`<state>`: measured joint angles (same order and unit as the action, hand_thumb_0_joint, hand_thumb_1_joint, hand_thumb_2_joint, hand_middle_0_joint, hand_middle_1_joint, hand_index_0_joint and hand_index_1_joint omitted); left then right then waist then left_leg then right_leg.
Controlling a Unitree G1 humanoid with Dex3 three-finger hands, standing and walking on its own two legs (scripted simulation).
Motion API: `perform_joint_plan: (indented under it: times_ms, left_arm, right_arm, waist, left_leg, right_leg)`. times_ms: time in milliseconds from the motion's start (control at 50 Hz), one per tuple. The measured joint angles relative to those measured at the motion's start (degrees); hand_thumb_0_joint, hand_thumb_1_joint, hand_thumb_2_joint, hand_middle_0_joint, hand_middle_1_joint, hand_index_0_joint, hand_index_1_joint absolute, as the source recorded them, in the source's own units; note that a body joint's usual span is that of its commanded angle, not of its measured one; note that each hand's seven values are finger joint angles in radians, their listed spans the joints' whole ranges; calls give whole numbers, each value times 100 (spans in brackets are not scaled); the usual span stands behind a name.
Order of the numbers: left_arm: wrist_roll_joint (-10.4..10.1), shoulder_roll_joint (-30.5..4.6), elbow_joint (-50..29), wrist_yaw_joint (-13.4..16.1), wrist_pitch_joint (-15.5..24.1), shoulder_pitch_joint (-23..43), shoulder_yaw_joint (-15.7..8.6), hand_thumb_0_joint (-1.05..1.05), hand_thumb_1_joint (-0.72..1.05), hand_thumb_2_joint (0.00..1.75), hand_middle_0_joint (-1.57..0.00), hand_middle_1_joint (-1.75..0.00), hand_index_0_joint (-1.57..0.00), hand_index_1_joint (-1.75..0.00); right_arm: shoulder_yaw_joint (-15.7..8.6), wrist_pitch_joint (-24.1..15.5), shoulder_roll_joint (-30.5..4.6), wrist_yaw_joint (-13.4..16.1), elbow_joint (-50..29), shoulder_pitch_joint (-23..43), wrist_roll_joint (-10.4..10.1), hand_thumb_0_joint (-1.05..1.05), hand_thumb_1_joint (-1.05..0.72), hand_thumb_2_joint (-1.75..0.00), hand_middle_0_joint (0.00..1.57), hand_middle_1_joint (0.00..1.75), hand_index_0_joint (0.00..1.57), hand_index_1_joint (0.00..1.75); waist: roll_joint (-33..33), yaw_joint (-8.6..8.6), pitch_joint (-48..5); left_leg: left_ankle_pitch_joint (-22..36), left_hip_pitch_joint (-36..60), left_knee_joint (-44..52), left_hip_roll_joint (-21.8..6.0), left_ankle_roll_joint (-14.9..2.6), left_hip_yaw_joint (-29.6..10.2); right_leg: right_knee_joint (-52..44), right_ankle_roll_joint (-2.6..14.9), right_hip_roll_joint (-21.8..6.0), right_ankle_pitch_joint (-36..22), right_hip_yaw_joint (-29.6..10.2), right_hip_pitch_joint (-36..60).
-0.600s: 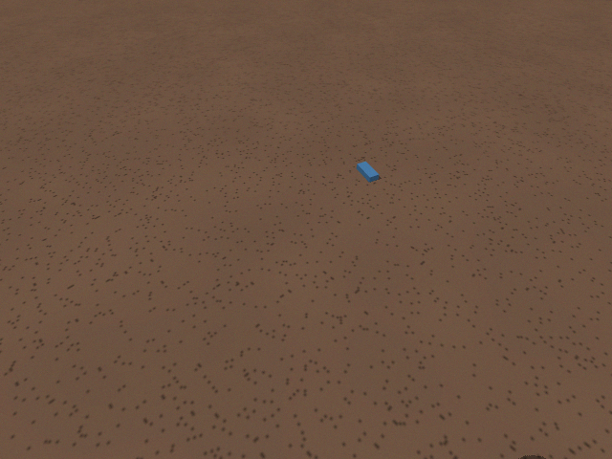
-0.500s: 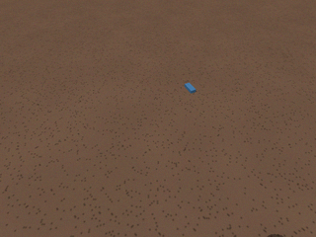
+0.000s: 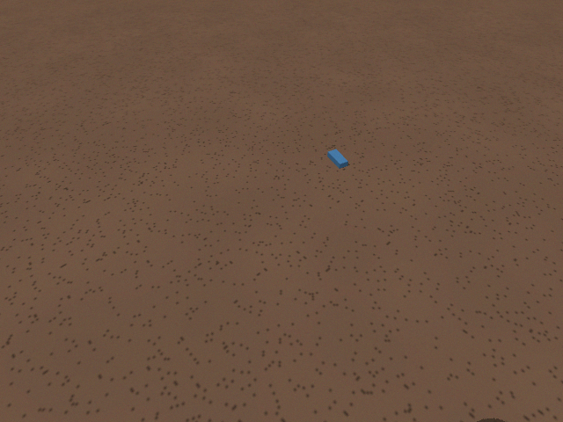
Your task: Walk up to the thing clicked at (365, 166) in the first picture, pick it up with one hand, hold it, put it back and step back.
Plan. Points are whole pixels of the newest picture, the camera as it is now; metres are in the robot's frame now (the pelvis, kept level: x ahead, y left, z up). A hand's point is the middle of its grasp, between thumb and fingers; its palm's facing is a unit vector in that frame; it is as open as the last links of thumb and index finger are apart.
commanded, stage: stand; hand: left
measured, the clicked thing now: (337, 158) +1.64 -0.31 -0.77
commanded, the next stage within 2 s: walk up in 0.52 s
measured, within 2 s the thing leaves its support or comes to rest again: neither
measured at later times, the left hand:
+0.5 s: hand out of the picture +0.07 +0.25 -0.16, palm faces -0.03 -0.94 -0.34, open 7.4 cm
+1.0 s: hand (162, 385) +0.23 +0.21 -0.14, palm faces -0.27 -0.84 -0.47, open 7.4 cm
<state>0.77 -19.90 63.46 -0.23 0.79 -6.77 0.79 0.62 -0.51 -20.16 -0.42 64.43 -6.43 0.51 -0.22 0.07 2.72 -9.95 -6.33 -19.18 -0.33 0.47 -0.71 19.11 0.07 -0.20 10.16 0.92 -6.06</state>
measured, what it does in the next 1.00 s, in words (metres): walks ahead, turning right: right foot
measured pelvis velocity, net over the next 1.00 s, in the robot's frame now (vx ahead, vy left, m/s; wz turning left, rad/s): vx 0.12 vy -0.06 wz -0.36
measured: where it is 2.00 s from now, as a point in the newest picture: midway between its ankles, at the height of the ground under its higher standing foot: (315, 321)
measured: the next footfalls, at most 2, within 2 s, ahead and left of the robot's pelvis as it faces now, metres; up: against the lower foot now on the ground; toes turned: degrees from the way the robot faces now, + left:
right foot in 0.82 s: +0.11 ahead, -0.20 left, +0.00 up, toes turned -25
left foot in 1.22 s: +0.47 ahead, +0.02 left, +0.00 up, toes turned -24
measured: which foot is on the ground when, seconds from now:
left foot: down 0.00-0.82, up 0.84-1.00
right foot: down 0.00-0.58, up 0.60-0.80, down 0.82-1.00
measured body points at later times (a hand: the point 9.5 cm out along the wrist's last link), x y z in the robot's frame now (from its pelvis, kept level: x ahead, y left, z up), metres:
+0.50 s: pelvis +0.00 +0.00 +0.00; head +0.01 +0.00 +0.45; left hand +0.07 +0.30 -0.13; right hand +0.07 -0.30 -0.13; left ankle +0.01 +0.12 -0.75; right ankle +0.01 -0.12 -0.75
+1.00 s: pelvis +0.12 -0.06 -0.03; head +0.11 -0.10 +0.42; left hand +0.25 +0.26 -0.11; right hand +0.15 -0.41 -0.14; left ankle +0.19 +0.05 -0.70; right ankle +0.07 -0.19 -0.75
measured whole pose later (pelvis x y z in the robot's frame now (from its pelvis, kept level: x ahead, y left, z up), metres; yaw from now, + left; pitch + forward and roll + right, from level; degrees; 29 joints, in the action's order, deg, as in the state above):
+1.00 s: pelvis +0.12 -0.06 -0.03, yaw -21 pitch -3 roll -3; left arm 0.4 -22.9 52.6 -1.2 4.2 -20.9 -3.7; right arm -4.1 0.0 -26.9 -6.6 48.3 -7.0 2.2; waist -8.3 -2.2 3.1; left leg -23.5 -28.2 -61.7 -4.8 -0.1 -1.1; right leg 34.9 0.2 -0.3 19.0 4.2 -12.9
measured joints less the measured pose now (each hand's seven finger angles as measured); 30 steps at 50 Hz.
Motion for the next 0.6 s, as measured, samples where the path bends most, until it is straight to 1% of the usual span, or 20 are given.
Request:
perform_joint_plan:
  times_ms: [520,540,560,580,600]
  left_arm:
    - [7,-21,53,-8,-19,-83,-29,0,90,89,-20,-30,-20,-30]
    - [37,-21,-50,-69,-45,-154,-105,0,90,89,-20,-30,-20,-30]
    - [62,-30,-182,-150,-55,-289,-187,0,90,89,-20,-30,-20,-30]
    - [84,-48,-270,-224,-78,-428,-257,0,90,89,-20,-30,-20,-30]
    - [91,-57,-310,-280,-123,-533,-313,0,90,89,-20,-30,-20,-30]
  right_arm:
    - [-2,8,11,-3,25,-62,-1,1,-91,-90,20,30,21,30]
    - [-79,22,12,-74,-52,-68,56,1,-91,-90,20,30,21,30]
    - [-168,7,-4,-168,-183,-72,116,1,-91,-90,20,30,21,30]
    - [-246,-32,-30,-244,-343,-79,150,1,-91,-90,20,30,21,30]
    - [-316,-91,-70,-298,-529,-88,156,1,-91,-90,20,30,21,30]
  waist:
    - [4,-8,27]
    - [14,-45,13]
    - [27,-90,-9]
    - [46,-107,-45]
    - [27,-91,-85]
  left_leg:
    - [23,18,79,7,-2,-4]
    - [-261,-55,-83,-3,-53,72]
    - [-695,-134,-303,-14,-133,203]
    - [-1007,-175,-422,-17,-208,346]
    - [-1011,-196,-416,-49,-249,488]
  right_leg:
    - [-67,-1,-7,-14,4,14]
    - [62,28,15,126,-89,-77]
    - [258,44,41,326,-238,-208]
    - [486,22,43,552,-368,-366]
    - [904,30,35,827,-372,-627]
